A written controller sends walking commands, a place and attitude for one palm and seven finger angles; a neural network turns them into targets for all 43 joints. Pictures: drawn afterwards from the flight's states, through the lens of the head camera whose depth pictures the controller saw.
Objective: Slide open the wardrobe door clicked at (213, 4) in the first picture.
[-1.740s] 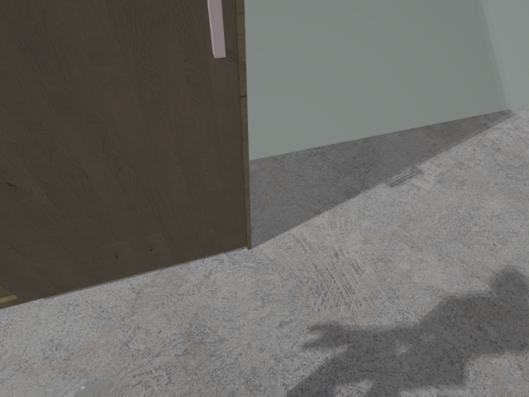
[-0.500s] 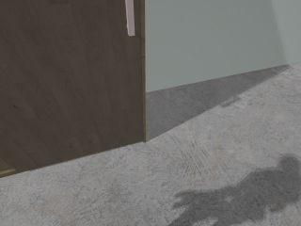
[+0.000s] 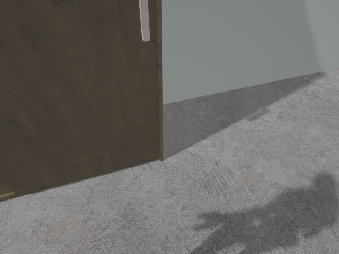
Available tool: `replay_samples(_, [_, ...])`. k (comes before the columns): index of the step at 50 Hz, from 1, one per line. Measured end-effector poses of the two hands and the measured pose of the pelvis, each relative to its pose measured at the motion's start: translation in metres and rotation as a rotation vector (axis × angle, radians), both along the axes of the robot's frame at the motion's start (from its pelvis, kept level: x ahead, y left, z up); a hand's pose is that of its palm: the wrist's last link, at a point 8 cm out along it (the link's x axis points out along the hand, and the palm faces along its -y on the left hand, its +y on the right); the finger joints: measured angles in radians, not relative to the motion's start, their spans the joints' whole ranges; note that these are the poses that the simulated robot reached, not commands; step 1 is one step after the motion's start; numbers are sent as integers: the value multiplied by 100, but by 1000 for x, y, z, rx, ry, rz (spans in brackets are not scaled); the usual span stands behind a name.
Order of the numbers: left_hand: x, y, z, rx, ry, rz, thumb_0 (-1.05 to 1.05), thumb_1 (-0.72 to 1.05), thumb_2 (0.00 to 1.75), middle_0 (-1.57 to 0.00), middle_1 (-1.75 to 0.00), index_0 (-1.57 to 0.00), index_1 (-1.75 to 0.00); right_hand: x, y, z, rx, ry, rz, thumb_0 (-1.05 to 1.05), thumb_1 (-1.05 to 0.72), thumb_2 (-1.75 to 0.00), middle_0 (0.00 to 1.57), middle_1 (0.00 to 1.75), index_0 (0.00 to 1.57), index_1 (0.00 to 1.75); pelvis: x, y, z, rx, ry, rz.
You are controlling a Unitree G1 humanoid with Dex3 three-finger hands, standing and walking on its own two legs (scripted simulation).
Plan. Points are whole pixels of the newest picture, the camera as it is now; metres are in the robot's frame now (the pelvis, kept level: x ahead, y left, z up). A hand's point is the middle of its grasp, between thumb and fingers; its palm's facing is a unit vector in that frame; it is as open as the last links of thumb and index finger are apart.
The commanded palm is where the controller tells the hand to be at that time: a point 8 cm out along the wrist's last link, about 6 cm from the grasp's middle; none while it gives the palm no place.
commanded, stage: turn to face it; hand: right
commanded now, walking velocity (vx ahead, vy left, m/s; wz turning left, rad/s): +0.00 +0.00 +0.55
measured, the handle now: out of the picture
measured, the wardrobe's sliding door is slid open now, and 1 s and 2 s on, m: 0.00 0.00 0.00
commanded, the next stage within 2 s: take the last steps up to it in 0.80 s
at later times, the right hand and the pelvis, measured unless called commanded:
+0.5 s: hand out of the picture +0.04 -0.18 -0.18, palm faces -0.12 +0.96 -0.25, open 7.4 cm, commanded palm none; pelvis -0.04 +0.01 -0.02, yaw +8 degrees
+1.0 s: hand out of the picture +0.05 -0.24 -0.18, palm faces -0.27 +0.94 -0.22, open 7.4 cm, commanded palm none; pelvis -0.07 -0.05 +0.00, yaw +20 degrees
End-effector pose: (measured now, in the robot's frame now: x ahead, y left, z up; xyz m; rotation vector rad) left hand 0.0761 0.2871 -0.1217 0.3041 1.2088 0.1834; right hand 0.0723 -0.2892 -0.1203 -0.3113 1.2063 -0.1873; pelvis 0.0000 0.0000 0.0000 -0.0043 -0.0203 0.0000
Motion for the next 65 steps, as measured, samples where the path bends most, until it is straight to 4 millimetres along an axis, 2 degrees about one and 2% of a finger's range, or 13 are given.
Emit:
replay_samples(9, [-9,-6,-5,-9,-19,48,1,91,90,-20,-30,-20,-30,-5,9,-7,10,33,10,1,-91,-90,21,30,20,30,-5,1,-4,-2,1,49])
replay_samples(16, [-47,-20,-22,-60,-1,133,1,91,90,-20,-30,-20,-30,-13,34,-23,58,75,60,1,-91,-90,20,30,20,30,-18,4,-13,-13,2,108])
replay_samples(22, [-82,-17,-42,-95,49,189,1,91,90,-20,-30,-20,-30,-20,56,-30,74,66,88,1,-91,-90,21,30,20,30,-31,12,-24,-15,5,130])
replay_samples(26, [-93,-15,-39,-88,67,207,1,91,90,-20,-30,-20,-30,-32,62,-27,84,62,82,1,-91,-90,21,30,20,30,-41,9,-20,-13,17,145])
replay_samples(31, [-96,-21,-23,-68,7,234,1,91,90,-20,-30,-20,-30,-44,55,-24,92,89,100,1,-90,-90,21,30,20,30,-49,-2,-12,-15,30,183])
replay_samples(37, [-106,-44,-11,-25,-70,269,1,91,90,-20,-30,-20,-30,-38,28,-36,110,66,129,1,-90,-90,21,30,20,30,-58,-28,-16,8,37,223])
replay_samples(39, [-116,-56,-7,-16,-81,285,1,91,90,-20,-30,-20,-30,-33,18,-40,118,57,139,1,-90,-90,21,30,20,30,-62,-37,-17,-2,26,239])
replay_samples(43, [-142,-77,2,-18,-58,318,1,91,90,-20,-30,-20,-30,-22,5,-33,122,42,175,1,-91,-90,20,30,20,30,-65,-47,-8,23,18,275])
replay_samples(49, [-174,-100,-1,-49,-20,383,1,91,90,-20,-30,-20,-30,-19,-1,-28,115,61,227,1,-91,-90,20,30,20,30,-67,-54,-4,25,22,334])
replay_samples(54, [-212,-114,-11,-96,30,469,1,91,90,-20,-30,-20,-30,-14,18,-25,118,111,304,1,-91,-90,20,30,20,30,-66,-50,-3,20,32,371])
replay_samples(61, [-280,-120,-33,-177,222,568,1,91,90,-20,-30,-20,-30,11,72,-26,139,44,368,1,-91,-90,20,30,20,30,-59,-23,-13,8,32,380])
replay_samples(63, [-286,-117,-33,-194,278,561,1,91,90,-20,-30,-20,-30,11,84,-25,153,19,346,1,-91,-90,20,30,20,30,-53,-16,-13,17,27,365])
replay_samples(65, [-279,-109,-31,-201,298,552,1,91,90,-20,-30,-20,-30,9,83,-23,140,6,300,0,-93,-90,20,30,20,30,-43,-9,-10,12,23,364])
